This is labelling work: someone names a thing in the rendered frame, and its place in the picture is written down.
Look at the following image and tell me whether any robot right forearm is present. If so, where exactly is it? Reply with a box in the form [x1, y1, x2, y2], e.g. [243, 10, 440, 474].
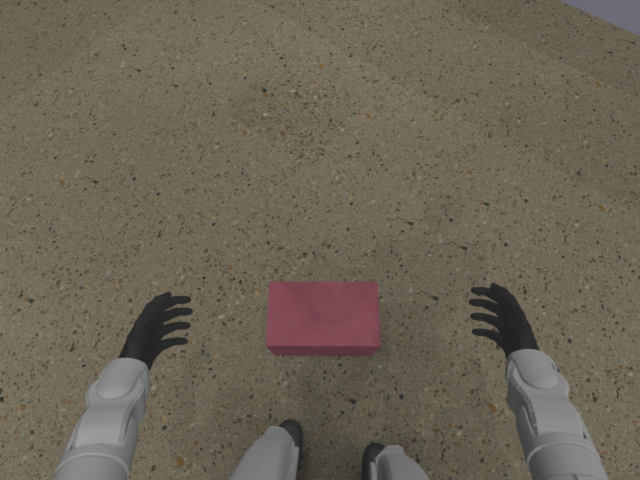
[505, 349, 609, 480]

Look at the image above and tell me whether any robot right hand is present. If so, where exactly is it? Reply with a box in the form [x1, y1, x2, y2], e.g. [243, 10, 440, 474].
[469, 283, 540, 359]

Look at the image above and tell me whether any robot left shin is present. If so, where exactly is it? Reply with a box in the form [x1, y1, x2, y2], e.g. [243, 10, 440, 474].
[262, 426, 294, 442]

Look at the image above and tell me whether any robot left hand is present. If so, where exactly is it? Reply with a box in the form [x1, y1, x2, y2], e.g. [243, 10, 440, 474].
[119, 292, 193, 371]

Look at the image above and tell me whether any carton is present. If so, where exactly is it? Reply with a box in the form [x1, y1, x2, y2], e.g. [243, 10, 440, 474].
[266, 281, 381, 356]

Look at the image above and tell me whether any robot left forearm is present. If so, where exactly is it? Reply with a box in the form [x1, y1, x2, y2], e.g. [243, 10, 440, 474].
[53, 358, 150, 480]

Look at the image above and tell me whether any robot left thigh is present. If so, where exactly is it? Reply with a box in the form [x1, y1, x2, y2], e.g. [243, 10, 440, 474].
[228, 435, 299, 480]

